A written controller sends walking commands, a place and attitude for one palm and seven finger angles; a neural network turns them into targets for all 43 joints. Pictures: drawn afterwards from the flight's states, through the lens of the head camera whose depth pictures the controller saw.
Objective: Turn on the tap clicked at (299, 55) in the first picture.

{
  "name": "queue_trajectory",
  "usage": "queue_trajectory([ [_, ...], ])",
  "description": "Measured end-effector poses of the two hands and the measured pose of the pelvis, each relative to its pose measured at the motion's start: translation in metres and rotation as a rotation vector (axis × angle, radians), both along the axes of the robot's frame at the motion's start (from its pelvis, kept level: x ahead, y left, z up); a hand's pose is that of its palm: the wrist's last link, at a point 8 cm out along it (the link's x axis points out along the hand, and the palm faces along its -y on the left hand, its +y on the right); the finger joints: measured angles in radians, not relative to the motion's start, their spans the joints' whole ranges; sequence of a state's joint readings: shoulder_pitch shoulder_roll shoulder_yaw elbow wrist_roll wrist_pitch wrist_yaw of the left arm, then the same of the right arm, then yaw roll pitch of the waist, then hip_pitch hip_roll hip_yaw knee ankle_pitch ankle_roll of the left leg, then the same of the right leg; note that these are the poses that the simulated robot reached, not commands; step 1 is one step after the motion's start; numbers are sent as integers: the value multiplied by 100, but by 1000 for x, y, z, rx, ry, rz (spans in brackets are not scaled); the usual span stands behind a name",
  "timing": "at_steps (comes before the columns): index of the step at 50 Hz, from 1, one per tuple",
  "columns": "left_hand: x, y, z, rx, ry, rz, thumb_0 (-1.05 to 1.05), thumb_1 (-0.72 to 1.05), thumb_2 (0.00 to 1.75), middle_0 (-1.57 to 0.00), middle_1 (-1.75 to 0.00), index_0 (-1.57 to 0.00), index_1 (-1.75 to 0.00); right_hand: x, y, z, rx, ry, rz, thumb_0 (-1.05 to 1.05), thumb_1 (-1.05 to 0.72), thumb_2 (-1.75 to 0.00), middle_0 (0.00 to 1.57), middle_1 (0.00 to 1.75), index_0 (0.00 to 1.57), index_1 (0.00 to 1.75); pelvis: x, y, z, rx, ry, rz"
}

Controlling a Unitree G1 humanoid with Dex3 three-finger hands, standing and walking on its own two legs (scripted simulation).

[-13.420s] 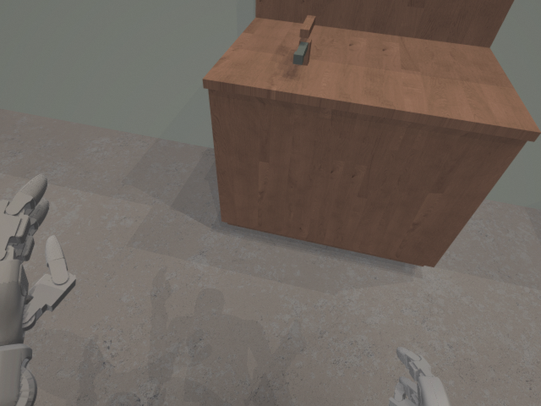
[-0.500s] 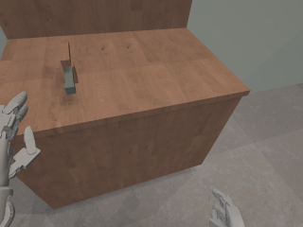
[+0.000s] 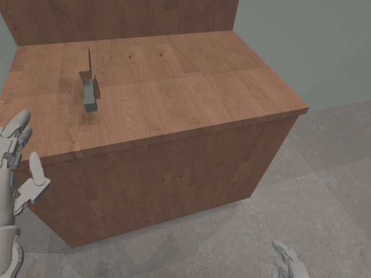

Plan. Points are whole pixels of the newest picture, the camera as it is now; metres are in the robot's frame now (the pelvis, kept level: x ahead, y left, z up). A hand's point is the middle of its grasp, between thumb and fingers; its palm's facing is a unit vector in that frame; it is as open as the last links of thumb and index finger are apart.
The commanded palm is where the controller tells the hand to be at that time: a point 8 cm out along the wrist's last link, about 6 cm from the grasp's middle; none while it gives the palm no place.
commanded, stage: look again from close up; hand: left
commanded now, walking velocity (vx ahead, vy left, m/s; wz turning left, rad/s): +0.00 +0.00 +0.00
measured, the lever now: (90, 104) +0.50 +0.31 +0.07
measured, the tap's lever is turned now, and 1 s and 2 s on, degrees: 0 0 0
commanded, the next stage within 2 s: shuffle to correct the standing spot in 0.38 s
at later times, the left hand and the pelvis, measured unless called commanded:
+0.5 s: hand (63, 163) +0.25 +0.24 +0.15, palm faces +0.39 -0.84 -0.38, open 7.4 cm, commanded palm +0.20 +0.27 +0.17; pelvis +0.04 -0.01 +0.00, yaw +1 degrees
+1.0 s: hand (85, 142) +0.30 +0.22 +0.16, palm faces +0.44 -0.83 -0.34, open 7.4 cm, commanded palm +0.24 +0.26 +0.17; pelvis +0.09 -0.03 -0.02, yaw +2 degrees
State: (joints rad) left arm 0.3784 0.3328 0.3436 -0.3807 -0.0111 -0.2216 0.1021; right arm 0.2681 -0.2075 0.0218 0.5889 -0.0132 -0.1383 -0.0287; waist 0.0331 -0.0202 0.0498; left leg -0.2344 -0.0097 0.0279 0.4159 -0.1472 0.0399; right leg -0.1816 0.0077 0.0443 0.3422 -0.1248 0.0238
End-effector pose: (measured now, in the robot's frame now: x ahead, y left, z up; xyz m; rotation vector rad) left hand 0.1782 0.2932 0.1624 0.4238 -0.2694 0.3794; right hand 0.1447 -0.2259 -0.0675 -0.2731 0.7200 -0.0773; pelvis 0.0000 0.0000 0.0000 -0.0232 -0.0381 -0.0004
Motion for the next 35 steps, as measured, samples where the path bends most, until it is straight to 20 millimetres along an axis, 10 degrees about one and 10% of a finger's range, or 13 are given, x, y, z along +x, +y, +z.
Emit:
queue_trajectory([
  [35,44,-13,-4,-34,39,28,2,89,90,-21,-30,-21,-30,80,-7,2,22,-36,-8,1,-90,-90,20,30,21,30,55,-14,-3,13,30,14],
])
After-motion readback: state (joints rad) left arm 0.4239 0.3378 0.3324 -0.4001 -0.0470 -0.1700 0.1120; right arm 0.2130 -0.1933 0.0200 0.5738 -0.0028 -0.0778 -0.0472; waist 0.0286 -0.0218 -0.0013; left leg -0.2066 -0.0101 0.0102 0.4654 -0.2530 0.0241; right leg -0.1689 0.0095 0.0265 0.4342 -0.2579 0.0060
